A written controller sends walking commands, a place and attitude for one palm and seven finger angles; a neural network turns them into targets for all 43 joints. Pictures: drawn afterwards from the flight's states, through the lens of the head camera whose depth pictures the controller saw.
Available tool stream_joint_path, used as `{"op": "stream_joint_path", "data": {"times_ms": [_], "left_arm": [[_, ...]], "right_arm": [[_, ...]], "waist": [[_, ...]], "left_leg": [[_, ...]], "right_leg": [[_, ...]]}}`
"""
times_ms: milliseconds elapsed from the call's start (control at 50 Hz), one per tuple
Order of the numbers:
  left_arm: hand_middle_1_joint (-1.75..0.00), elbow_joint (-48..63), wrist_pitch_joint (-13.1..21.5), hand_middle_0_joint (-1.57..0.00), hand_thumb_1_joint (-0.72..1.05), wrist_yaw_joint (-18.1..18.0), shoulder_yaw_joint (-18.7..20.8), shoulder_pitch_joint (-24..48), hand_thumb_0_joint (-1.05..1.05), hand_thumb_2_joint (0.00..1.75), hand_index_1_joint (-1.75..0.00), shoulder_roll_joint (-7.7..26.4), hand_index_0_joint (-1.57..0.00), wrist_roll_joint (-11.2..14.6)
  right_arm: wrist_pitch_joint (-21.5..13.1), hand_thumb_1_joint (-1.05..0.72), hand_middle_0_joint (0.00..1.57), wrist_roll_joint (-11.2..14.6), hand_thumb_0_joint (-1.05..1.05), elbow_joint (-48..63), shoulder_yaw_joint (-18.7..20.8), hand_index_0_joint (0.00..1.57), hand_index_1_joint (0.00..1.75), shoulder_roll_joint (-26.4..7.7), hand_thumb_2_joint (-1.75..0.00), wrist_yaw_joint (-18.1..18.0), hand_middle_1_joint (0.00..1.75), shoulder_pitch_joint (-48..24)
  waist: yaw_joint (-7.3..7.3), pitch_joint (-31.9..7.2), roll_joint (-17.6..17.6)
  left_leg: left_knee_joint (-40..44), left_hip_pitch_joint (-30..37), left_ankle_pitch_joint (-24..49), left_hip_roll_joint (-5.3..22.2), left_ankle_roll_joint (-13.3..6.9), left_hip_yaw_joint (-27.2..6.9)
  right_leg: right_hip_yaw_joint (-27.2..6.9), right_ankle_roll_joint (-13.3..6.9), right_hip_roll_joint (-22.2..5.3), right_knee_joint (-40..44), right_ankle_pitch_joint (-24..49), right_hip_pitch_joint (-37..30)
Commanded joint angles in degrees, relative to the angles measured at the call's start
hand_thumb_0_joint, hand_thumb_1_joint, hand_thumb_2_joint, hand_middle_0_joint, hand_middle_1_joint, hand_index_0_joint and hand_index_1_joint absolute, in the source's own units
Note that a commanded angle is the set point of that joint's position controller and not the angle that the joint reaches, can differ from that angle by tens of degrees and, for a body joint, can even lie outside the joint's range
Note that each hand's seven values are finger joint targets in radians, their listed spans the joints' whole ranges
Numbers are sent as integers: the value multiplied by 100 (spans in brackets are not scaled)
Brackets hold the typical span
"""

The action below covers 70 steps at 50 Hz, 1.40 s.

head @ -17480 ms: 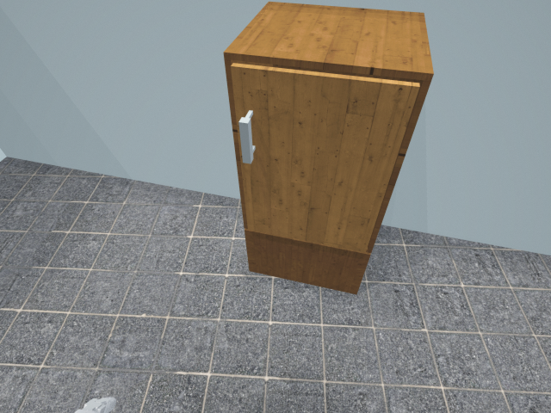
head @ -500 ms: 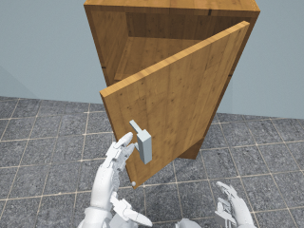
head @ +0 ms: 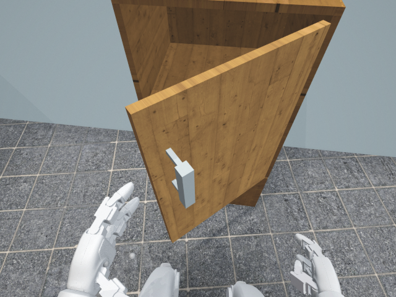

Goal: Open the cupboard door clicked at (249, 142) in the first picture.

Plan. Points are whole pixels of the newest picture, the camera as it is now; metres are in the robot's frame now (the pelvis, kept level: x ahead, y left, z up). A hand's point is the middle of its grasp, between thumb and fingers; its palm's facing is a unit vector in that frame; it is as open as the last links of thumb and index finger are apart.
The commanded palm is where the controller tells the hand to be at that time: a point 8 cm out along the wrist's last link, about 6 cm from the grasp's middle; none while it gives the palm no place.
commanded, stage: draw the hand back to the body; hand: left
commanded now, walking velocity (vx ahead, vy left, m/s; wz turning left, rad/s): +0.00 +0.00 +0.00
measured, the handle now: (179, 178) +0.32 +0.06 +0.08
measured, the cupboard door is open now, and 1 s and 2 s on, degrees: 43 43 43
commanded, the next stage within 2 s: step back with the hand held close in 1.62 s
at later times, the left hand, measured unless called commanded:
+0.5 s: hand (82, 242) +0.19 +0.17 +0.14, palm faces -0.08 -0.99 -0.06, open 16.3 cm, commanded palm +0.16 +0.23 +0.15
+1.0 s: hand out of the picture +0.22 +0.25 +0.22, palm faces +0.34 -0.86 -0.38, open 12.0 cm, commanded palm +0.17 +0.30 +0.24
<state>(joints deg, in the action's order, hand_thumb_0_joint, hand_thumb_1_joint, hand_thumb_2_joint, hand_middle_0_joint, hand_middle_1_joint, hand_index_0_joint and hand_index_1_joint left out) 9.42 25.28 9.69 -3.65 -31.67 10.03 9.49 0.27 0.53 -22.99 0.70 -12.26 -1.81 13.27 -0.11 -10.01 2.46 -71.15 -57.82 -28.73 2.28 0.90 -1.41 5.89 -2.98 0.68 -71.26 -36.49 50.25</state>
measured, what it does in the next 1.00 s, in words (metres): rises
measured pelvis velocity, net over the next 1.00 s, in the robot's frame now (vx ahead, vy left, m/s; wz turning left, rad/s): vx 0.04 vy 0.03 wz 0.00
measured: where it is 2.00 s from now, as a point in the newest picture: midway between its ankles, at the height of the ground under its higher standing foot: outside the picture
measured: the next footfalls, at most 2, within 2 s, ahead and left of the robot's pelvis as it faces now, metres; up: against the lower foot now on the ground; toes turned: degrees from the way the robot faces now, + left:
none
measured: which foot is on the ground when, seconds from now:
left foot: down 0.00-1.00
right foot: down 0.00-1.00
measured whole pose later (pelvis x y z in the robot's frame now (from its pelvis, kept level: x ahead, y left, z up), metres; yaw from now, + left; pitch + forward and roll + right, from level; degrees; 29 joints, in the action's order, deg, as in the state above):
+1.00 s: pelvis +0.04 +0.03 +0.09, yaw +0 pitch +1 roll -1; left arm 26.3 0.2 -8.2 10.4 -33.5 19.0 3.3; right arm -3.3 1.5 -28.9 -3.9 -12.6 -6.4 14.8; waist -2.9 -5.0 3.6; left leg -38.5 -20.8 -18.7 -0.1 -1.6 1.5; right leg 3.2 0.0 -0.6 -36.0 -23.5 13.4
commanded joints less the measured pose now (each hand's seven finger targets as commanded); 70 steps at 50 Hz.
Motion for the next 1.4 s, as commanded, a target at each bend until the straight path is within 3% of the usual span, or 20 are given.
{"op": "stream_joint_path", "data": {"times_ms": [0,100,180,280,400,420,520,540,560,580,660,740,800,920,1000,1200,1220,1260,1300,1380], "left_arm": [[-30,1480,394,-15,-50,72,255,65,0,30,-30,278,-15,265],[-30,2036,149,-15,-50,-49,553,-96,0,30,-30,699,-15,258],[-30,1948,-260,-15,-50,-127,493,-81,0,30,-30,609,-15,237],[-30,1861,-579,-15,-50,-40,620,-181,0,30,-30,614,-15,369],[-30,2417,-562,-15,-50,21,941,-157,0,30,-30,952,-15,477],[-30,2495,-574,-15,-50,39,882,-210,0,30,-30,868,-15,501],[-30,2428,-847,-16,-32,142,1251,-320,0,37,-30,1065,-16,615],[-30,2890,-1201,-16,-29,-640,1408,-436,0,39,-30,1692,-16,-130],[-30,2930,-1464,-16,-26,-992,1149,-680,0,40,-30,1203,-16,-231],[-30,2940,-1645,-16,-22,-1146,1033,-816,0,42,-30,1048,-16,-286],[-30,3083,-2022,-16,-8,-1566,1230,-502,0,48,-30,1303,-16,-522],[-30,3069,-2131,-17,6,-1806,1493,-170,0,54,-30,1521,-17,-612],[-30,3126,-2139,-17,17,-1888,1642,64,0,58,-30,1619,-17,-655],[-30,2926,-2149,-18,37,-1882,1935,87,0,68,-30,1632,-18,-621],[-30,2729,-2122,-19,51,-1860,2392,190,0,74,-30,1877,-19,-576],[-30,2911,-2002,-20,87,-1822,3075,835,0,88,-30,2257,-20,-488],[-30,2917,-1979,-20,90,-1822,3119,923,0,90,-30,2275,-20,-477],[-30,2437,-2011,-20,90,-1751,2875,585,0,90,-30,1907,-20,-445],[-30,2244,-2045,-20,90,-1686,2761,474,0,90,-30,1781,-20,-426],[-30,2538,-1960,-20,90,-1675,2885,741,0,90,-30,2022,-20,-436]], "right_arm": [[-390,-90,20,23,0,952,229,20,30,-545,-90,-55,30,-346],[-339,-90,20,84,0,1047,245,20,30,-566,-90,-101,30,-318],[-277,-90,20,153,0,1105,189,20,30,-559,-90,-149,30,-302],[-309,-90,20,191,0,1137,125,20,30,-624,-90,-197,30,-288],[-463,-90,20,204,0,1115,81,20,30,-641,-90,-201,30,-260],[-489,-90,20,224,0,1138,66,20,30,-622,-90,-192,30,-269],[-552,-90,20,271,0,1063,51,20,30,-647,-90,-178,30,-289],[-438,-90,20,225,0,1186,12,20,30,-604,-90,-377,30,-339],[-397,-90,20,207,0,1187,-56,20,30,-509,-90,-440,30,-276],[-374,-90,20,203,0,1169,-52,20,30,-513,-90,-466,30,-259],[-321,-90,20,156,0,1012,-107,20,30,-572,-90,-524,30,-288],[-452,-90,20,117,0,839,-158,20,30,-611,-90,-576,30,-346],[-564,-90,20,100,0,677,-183,20,30,-659,-90,-573,30,-398],[-709,-90,20,83,0,395,-181,20,30,-654,-90,-497,30,-561],[-728,-90,20,62,0,222,-134,20,30,-674,-90,-475,30,-695],[-786,-90,20,36,0,-51,-66,20,30,-686,-90,-398,30,-839],[-788,-90,20,29,0,-74,-67,20,30,-682,-90,-392,30,-834],[-753,-90,20,25,0,-112,-43,20,30,-662,-90,-356,30,-848],[-705,-90,20,36,0,-112,11,20,30,-707,-90,-332,30,-889],[-658,-90,20,6,0,-88,35,20,30,-715,-90,-329,30,-931]], "waist": [[87,-1089,-259],[-28,-1205,-62],[115,-600,-232],[116,-318,-366],[20,-419,51],[19,-360,137],[-9,-222,112],[-375,-319,148],[-204,-106,207],[-169,2,140],[-116,132,19],[-142,180,-66],[-177,176,158],[-235,402,58],[-319,473,-214],[-356,509,260],[-344,450,318],[-335,714,-21],[-344,765,-126],[-363,483,-165]], "left_leg": [[642,1030,960,-250,-228,-18],[1052,1506,1083,-238,-257,-27],[1403,1666,717,-240,-267,-31],[1794,1966,583,-222,-264,-86],[2170,2471,810,-200,-256,-179],[2217,2546,830,-204,-254,-175],[2415,2714,952,-185,-238,-184],[2730,2869,939,-127,-224,-88],[2817,3011,957,-136,-226,-70],[2863,3052,936,-104,-218,-87],[3077,3380,1140,-93,-253,-73],[3392,3759,1266,-95,-268,-96],[3615,4087,1464,-98,-260,-140],[3980,4485,2085,-90,-243,-82],[4194,4667,2372,-84,-244,-15],[4482,5199,2920,-110,-229,133],[4502,5250,2916,-122,-227,155],[4558,5200,2878,-107,-240,187],[4596,5256,2904,-105,-256,221],[4661,5370,2817,-140,-281,238]], "right_leg": [[-848,272,-32,1533,1906,-578],[-680,216,64,1680,1790,-795],[-565,247,103,2085,1248,-716],[-380,247,139,2347,1077,-876],[-210,200,191,2396,1390,-1181],[-191,203,194,2426,1426,-1175],[-162,211,203,2622,1625,-1438],[-515,112,24,3015,1633,-1613],[-454,120,-5,3118,1640,-1623],[-410,143,-18,3162,1645,-1600],[-356,171,-28,3447,1848,-1973],[-338,180,-53,3725,1953,-2331],[-337,159,-62,3903,2096,-2601],[-314,178,-65,4213,2657,-3125],[-315,184,-40,4459,3009,-3483],[-383,187,-28,4878,3591,-3922],[-392,193,-53,4880,3618,-3979],[-371,226,-34,4943,3629,-3925],[-376,238,-22,5038,3700,-3965],[-436,264,-54,5086,3679,-4134]]}}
